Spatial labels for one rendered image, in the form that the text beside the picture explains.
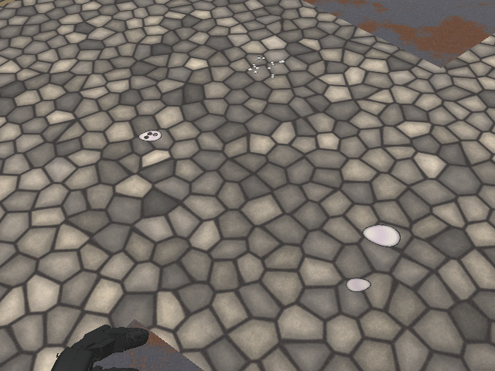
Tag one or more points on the robot left hand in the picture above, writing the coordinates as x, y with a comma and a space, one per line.
97, 345

